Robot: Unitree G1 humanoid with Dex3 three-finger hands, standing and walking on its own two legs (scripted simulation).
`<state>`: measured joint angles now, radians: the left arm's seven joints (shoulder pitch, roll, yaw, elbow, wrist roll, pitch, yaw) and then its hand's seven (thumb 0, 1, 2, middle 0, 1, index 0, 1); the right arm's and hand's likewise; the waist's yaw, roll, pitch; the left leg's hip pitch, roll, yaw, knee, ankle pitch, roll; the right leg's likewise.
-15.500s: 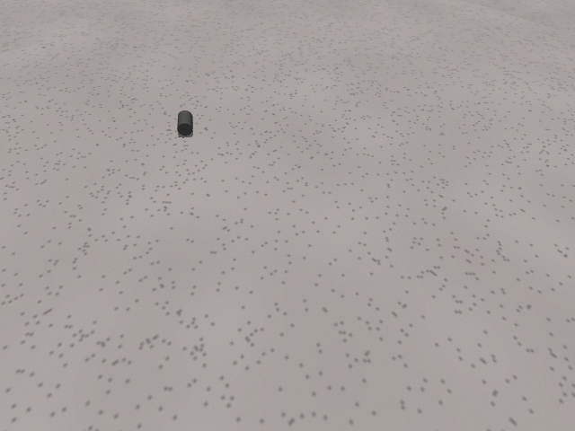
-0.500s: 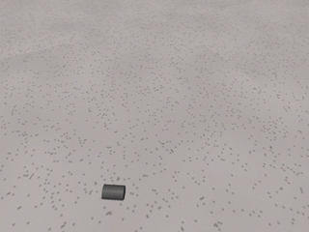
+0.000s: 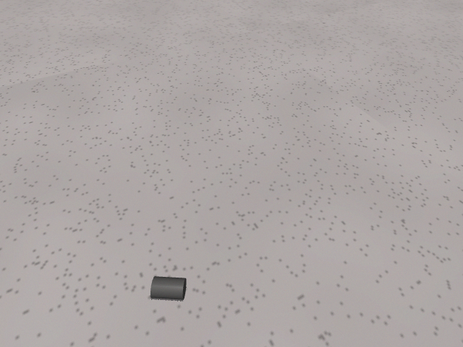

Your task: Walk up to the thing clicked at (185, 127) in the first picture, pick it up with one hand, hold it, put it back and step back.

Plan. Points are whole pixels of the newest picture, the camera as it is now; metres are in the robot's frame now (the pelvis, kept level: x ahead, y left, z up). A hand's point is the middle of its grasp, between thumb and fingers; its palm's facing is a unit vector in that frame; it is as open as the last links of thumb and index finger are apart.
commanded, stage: stand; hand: left
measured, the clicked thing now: (168, 287) +0.47 +0.25 -0.74
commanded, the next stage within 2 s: walk up in 0.48 s
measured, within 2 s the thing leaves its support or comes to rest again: neither
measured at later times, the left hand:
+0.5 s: hand out of the picture +0.07 +0.26 -0.16, palm faces -0.03 -0.94 -0.34, open 7.4 cm
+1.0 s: hand out of the picture +0.12 +0.26 -0.16, palm faces -0.02 -0.94 -0.34, open 7.4 cm
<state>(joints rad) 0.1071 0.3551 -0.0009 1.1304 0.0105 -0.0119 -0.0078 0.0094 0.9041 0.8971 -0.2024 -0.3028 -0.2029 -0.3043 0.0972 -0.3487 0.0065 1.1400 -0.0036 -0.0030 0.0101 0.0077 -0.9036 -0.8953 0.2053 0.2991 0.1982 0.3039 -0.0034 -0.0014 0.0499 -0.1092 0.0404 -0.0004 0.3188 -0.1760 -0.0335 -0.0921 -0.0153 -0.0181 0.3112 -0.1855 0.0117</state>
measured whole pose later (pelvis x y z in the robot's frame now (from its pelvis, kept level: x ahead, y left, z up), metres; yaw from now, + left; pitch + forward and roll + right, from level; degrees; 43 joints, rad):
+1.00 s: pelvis +0.04 +0.00 -0.01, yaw -2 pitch -2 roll +0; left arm 0.14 0.35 0.03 1.06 0.01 0.00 0.00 0.01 0.90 0.90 -0.20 -0.30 -0.20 -0.30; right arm 0.14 -0.34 -0.03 1.05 -0.01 -0.01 0.00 0.01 -0.90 -0.90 0.21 0.30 0.20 0.30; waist 0.00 -0.01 0.05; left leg -0.09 0.04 0.03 0.42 -0.29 -0.03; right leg -0.08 -0.01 0.01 0.41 -0.29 0.01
